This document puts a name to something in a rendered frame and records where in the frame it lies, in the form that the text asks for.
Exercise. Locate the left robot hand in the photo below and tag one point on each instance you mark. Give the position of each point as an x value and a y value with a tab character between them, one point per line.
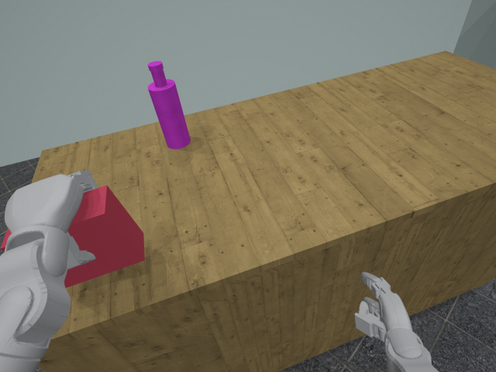
53	201

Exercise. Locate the right robot hand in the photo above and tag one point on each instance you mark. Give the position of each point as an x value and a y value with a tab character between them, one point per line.
386	314

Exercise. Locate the table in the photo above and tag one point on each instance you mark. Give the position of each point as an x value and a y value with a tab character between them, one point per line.
256	233

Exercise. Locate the right robot forearm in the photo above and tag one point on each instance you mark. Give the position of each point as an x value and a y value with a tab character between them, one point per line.
405	352

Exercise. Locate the left robot forearm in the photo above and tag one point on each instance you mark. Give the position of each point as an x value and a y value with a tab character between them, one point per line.
34	303

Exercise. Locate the sponge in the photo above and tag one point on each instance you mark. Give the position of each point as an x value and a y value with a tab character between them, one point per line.
103	227

